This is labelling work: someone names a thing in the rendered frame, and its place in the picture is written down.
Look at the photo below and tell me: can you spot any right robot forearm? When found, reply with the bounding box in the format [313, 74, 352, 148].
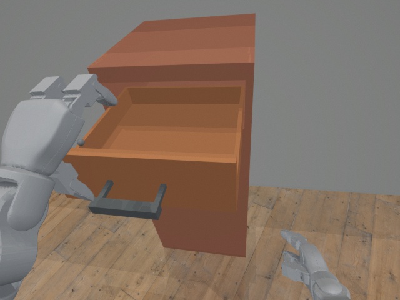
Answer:
[309, 271, 351, 300]

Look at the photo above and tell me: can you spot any handle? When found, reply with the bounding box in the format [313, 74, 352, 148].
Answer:
[88, 180, 167, 220]

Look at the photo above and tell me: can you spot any drawer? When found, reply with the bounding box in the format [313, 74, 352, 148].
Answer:
[63, 85, 244, 213]

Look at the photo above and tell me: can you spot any robot left hand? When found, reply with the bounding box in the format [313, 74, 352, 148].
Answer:
[1, 74, 118, 201]

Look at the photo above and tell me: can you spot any cabinet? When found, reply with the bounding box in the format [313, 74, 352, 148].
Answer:
[87, 13, 256, 258]

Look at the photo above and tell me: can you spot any robot right hand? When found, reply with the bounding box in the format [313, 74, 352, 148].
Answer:
[281, 229, 329, 290]

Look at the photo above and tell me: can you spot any left robot forearm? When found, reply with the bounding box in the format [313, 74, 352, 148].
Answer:
[0, 166, 55, 300]

